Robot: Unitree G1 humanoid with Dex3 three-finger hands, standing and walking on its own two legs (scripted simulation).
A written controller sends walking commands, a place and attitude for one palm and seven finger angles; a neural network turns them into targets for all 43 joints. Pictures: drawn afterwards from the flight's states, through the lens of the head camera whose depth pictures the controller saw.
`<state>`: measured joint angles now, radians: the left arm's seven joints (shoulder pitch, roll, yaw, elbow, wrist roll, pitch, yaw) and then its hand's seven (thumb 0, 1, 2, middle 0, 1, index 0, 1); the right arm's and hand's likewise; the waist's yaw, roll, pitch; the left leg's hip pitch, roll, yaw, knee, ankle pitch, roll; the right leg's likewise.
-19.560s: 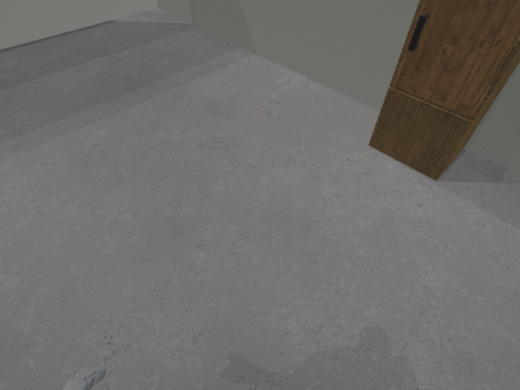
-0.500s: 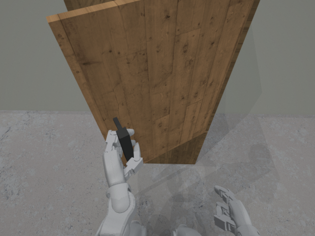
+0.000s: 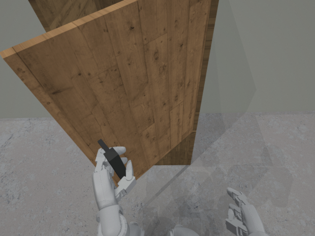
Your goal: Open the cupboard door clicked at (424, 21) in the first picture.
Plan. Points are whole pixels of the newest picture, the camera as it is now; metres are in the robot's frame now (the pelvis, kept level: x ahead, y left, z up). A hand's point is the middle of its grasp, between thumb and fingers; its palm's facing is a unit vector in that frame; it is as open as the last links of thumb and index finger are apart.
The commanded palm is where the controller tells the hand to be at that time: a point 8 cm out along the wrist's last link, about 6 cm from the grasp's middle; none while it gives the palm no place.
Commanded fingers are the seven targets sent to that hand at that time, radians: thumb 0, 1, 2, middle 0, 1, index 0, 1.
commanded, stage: open thumb and fingers to let go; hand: left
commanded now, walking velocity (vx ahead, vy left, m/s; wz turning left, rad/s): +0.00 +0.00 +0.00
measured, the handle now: (113, 161) +0.31 +0.11 +0.03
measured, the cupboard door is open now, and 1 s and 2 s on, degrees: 43 54 54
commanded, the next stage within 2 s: relax the arm and regain balance in 0.36 s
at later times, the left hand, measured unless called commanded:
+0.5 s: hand (133, 179) +0.26 +0.06 +0.03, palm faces +0.45 -0.87 -0.20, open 13.7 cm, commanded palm none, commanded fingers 0.00 -0.50 0.30 -0.15 -0.30 -0.15 -0.30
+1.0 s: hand out of the picture +0.03 -0.19 -0.04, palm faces +0.38 -0.86 -0.33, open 16.8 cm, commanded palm none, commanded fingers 0.00 -0.50 0.30 -0.15 -0.30 -0.15 -0.30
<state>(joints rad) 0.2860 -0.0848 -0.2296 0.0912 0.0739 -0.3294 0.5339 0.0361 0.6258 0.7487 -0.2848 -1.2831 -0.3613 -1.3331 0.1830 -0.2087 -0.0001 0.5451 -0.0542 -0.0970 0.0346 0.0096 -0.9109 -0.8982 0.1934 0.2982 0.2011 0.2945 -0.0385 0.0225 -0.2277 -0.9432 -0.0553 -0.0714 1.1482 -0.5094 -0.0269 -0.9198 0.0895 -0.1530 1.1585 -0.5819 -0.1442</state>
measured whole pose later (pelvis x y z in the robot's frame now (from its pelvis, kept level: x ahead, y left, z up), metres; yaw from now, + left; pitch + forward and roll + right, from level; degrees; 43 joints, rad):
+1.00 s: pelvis -0.05 -0.38 +0.07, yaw +8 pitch -5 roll +5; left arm 0.26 -0.02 0.19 0.75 -0.02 0.07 0.06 0.16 -0.61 0.28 -0.16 -0.31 -0.14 -0.29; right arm 0.31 -0.28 -0.09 0.85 -0.04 0.10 -0.07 0.01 -0.92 -0.90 0.19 0.30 0.20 0.29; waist -0.07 0.17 0.12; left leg -0.44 -0.07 0.05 1.22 -0.53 0.04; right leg -0.31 0.16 -0.01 0.83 -0.38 0.16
